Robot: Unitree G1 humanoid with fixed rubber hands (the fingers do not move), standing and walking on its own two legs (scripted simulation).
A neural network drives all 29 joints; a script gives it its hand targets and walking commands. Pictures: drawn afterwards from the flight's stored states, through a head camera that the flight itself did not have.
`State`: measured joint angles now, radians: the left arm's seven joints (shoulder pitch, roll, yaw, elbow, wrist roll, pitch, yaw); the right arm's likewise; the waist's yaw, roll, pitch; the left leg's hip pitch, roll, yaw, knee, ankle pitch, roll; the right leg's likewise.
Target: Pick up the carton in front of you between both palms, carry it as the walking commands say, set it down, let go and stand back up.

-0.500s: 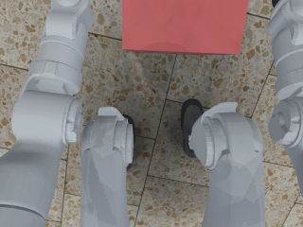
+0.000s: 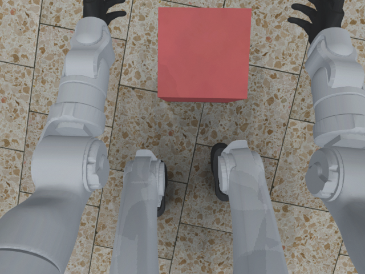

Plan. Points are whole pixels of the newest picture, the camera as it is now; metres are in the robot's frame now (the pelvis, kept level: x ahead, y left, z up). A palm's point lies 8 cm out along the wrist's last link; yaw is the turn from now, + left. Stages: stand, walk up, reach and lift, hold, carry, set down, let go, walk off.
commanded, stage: set down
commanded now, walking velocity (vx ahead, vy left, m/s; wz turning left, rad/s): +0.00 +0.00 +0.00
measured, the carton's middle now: (200, 65) +0.51 -0.06 -0.36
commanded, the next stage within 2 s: let go in 0.44 s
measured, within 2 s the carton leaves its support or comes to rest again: neither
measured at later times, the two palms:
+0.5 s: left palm out of the picture +0.55 +0.13 +0.04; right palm out of the picture +0.50 -0.27 +0.04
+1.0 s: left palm out of the picture +0.41 +0.18 +0.15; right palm out of the picture +0.36 -0.27 +0.16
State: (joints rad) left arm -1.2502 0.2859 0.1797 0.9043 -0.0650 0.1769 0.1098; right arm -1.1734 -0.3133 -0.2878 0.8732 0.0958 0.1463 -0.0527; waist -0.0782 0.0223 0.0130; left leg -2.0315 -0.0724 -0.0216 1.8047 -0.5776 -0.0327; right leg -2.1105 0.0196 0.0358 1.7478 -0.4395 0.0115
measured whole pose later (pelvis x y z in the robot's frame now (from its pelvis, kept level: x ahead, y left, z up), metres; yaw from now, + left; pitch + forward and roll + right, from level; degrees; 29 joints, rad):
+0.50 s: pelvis +0.03 +0.00 +0.14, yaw -1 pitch +46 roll +1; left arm -1.08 0.23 0.24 0.86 0.02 0.17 0.05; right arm -1.01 -0.26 -0.36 0.83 0.00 0.14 0.02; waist -0.07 0.03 -0.10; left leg -1.63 -0.06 -0.05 1.25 -0.43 -0.03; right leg -1.69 0.02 0.04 1.20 -0.31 0.01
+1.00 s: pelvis +0.09 -0.01 +0.25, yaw -2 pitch +27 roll +1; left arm -0.27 0.15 0.15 0.58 0.07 0.04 0.01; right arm -0.21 -0.21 -0.15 0.56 -0.01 0.03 0.09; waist -0.05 0.00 -0.08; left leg -0.87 -0.03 -0.07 0.75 -0.35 -0.03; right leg -0.94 0.03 0.03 0.73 -0.26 -0.01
